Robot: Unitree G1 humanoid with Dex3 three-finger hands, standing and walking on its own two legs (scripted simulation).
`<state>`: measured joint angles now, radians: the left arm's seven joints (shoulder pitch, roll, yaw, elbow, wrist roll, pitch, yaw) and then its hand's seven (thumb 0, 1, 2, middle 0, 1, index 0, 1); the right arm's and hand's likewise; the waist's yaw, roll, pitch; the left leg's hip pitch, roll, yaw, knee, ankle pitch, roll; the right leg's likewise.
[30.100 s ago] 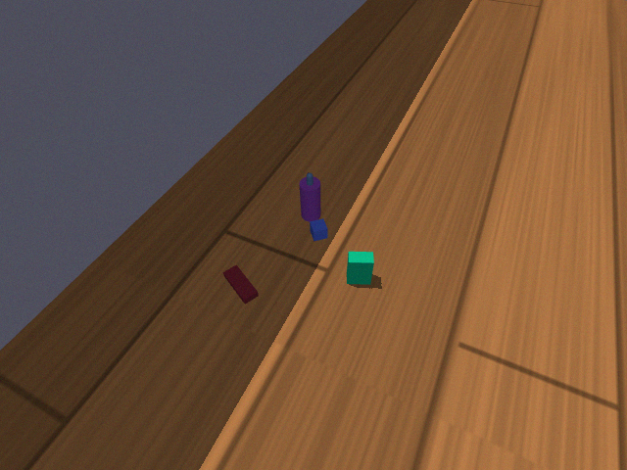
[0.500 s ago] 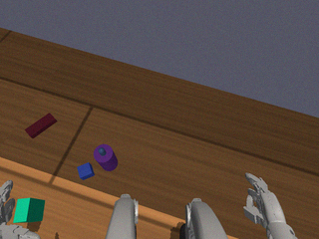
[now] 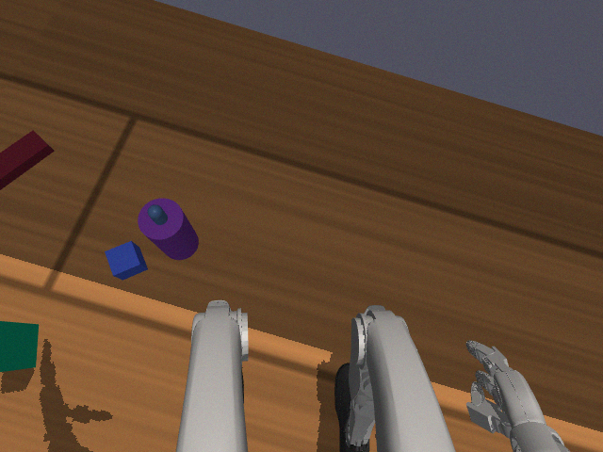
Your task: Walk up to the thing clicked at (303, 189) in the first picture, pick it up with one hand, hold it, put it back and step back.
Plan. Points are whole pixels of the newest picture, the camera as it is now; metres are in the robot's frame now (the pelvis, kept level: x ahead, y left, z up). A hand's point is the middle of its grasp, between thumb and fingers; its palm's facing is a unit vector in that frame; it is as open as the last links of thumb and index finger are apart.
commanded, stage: go down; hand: left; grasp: from the side
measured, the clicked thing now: (168, 228) +0.48 +0.29 -0.38
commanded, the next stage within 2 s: approach in 1.46 s
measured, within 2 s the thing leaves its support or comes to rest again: neither
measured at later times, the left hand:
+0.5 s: hand out of the picture +0.33 +0.46 -0.07, palm faces +0.38 -0.91 -0.15, open 17.4 cm
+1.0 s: hand out of the picture +0.34 +0.47 -0.09, palm faces +0.38 -0.91 -0.12, open 17.6 cm
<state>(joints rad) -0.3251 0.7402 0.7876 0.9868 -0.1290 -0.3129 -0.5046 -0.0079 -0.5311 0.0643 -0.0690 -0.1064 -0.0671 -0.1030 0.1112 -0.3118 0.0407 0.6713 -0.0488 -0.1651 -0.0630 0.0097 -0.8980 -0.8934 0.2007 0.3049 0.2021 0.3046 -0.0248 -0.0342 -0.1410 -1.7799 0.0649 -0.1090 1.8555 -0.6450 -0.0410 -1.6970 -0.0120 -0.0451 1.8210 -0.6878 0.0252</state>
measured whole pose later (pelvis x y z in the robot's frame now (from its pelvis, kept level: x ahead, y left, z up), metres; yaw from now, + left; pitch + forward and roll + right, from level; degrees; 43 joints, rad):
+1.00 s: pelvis -0.02 +0.00 -0.10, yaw -3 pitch +32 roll -7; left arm -0.53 0.97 0.95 1.09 -0.15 -0.30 -0.63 -0.01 -0.57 0.07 -0.06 -0.06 -0.05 -0.07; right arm 0.09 -0.36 0.10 0.67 -0.06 -0.16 -0.05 0.01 -0.91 -0.90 0.20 0.31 0.20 0.30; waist -0.05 -0.05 -0.08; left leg -2.09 0.05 -0.16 2.20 -0.67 -0.04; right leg -1.99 0.01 -0.06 2.14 -0.71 0.04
